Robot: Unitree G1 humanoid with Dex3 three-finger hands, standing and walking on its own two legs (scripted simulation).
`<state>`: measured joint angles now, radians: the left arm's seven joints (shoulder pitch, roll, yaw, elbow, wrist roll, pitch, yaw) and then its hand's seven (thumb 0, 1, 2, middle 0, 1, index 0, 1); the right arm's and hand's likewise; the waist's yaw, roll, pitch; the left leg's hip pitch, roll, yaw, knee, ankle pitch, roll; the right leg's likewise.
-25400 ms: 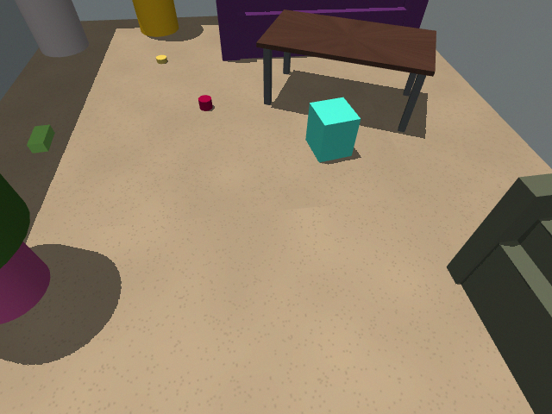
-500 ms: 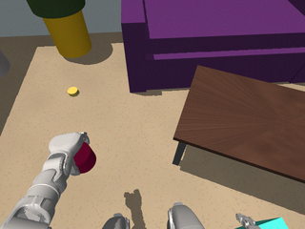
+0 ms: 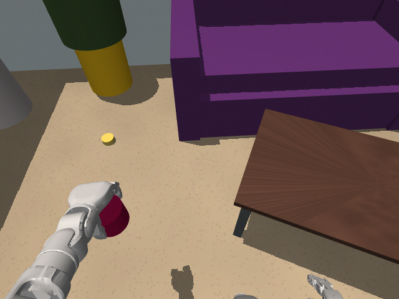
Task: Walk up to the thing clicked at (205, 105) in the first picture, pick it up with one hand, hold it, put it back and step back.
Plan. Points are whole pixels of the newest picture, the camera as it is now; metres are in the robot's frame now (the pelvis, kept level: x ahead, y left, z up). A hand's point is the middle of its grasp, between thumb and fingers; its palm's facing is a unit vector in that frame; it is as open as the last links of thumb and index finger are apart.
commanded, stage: hold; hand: left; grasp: from above
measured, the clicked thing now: (108, 215) +0.33 +0.21 -0.10
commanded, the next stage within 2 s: crouch in 1.66 s
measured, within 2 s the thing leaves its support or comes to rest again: neither
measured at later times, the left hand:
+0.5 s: hand (96, 215) +0.31 +0.21 -0.03, palm faces -0.44 -0.04 -0.90, open 10.5 cm
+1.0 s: hand (96, 222) +0.28 +0.20 -0.01, palm faces -0.44 -0.05 -0.90, open 10.5 cm
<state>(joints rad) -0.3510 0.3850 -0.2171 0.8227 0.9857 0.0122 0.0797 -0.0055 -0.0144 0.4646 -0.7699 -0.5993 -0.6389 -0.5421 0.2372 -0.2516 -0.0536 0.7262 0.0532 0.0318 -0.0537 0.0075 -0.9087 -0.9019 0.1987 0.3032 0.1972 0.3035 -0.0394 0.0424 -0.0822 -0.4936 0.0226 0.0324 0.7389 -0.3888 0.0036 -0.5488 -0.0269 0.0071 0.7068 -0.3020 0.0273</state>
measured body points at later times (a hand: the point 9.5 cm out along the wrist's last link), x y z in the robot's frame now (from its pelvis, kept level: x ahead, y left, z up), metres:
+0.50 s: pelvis +0.00 -0.01 +0.01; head +0.02 -0.03 +0.46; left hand +0.32 +0.21 +0.02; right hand +0.12 -0.27 -0.11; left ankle -0.01 +0.11 -0.71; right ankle +0.03 -0.14 -0.71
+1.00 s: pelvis -0.01 -0.01 +0.02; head -0.01 -0.04 +0.47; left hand +0.30 +0.20 +0.04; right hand +0.13 -0.27 -0.10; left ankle -0.01 +0.11 -0.71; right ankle +0.03 -0.14 -0.71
